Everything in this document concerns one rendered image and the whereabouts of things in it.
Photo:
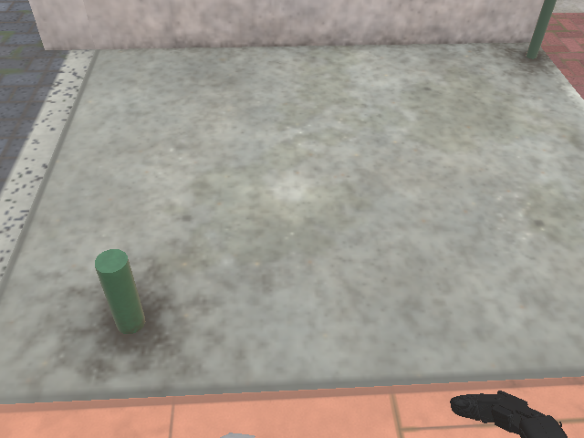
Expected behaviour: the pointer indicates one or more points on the right robot hand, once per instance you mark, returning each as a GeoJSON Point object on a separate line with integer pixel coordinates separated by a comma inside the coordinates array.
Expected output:
{"type": "Point", "coordinates": [509, 413]}

